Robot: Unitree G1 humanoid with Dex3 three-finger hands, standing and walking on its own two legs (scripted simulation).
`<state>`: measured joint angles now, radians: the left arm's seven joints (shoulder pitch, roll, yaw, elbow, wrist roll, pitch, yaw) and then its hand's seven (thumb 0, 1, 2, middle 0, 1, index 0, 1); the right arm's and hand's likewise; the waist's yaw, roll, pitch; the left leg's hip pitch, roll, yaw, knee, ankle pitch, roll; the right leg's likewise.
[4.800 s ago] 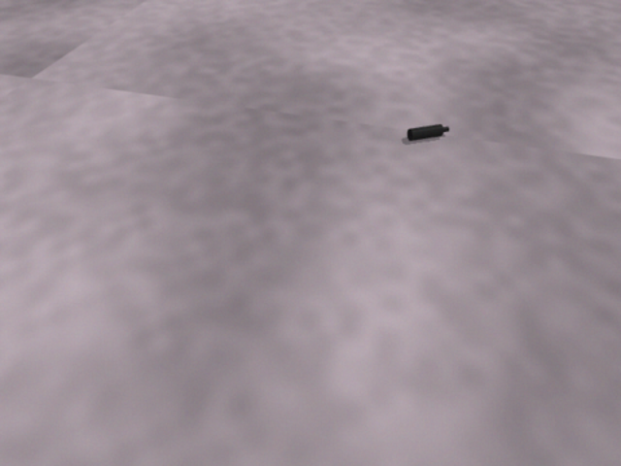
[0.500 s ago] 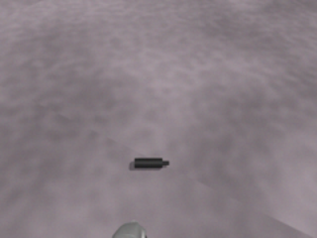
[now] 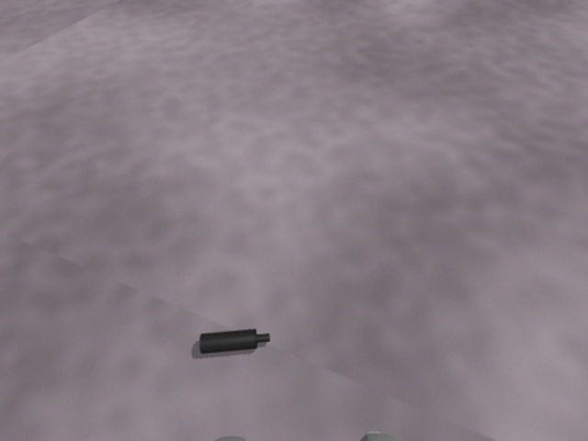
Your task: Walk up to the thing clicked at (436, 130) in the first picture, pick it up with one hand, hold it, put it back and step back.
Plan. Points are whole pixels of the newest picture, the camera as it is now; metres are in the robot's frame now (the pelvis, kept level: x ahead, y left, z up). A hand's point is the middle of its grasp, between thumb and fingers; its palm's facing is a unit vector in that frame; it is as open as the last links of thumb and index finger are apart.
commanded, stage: walk up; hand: left
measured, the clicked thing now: (235, 340) +0.54 +0.23 -0.71
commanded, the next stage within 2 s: none
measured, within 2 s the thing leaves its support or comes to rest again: neither
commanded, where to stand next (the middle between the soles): +0.13 +0.05 m, yaw +3 degrees
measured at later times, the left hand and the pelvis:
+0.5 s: hand out of the picture +0.02 +0.32 -0.13, palm faces +0.08 -0.87 -0.49, open 7.3 cm; pelvis +0.01 +0.01 +0.00, yaw +8 degrees
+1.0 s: hand out of the picture +0.03 +0.32 -0.13, palm faces +0.04 -0.93 -0.37, open 7.4 cm; pelvis +0.01 +0.05 +0.02, yaw +4 degrees
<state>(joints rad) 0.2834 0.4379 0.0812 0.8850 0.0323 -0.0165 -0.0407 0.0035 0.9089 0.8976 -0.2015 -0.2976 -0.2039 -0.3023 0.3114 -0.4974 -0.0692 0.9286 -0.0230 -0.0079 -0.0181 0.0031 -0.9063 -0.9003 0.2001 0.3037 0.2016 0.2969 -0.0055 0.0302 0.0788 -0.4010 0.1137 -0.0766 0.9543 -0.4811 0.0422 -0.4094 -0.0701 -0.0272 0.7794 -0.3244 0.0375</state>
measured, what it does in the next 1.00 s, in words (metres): steps on the spot: left foot, then right foot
